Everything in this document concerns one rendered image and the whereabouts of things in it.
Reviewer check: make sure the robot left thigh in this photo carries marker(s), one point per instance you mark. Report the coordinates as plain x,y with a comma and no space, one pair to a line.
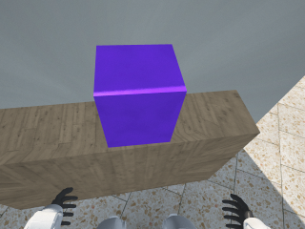
112,223

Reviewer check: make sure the robot left forearm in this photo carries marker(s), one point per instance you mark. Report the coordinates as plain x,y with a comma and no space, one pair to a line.
50,217

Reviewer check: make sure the robot right forearm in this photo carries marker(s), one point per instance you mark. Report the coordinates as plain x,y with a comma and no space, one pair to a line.
254,223

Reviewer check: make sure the robot right hand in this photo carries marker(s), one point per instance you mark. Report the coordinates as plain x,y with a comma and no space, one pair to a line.
242,210

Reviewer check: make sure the pedestal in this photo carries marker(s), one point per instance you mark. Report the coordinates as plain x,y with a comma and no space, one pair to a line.
46,149

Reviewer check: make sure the right robot shin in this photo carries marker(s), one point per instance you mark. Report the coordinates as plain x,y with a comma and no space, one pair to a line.
172,214

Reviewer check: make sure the carton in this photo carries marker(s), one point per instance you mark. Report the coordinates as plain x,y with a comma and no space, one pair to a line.
138,92

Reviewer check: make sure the robot left hand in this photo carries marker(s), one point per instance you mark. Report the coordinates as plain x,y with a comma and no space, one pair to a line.
60,198

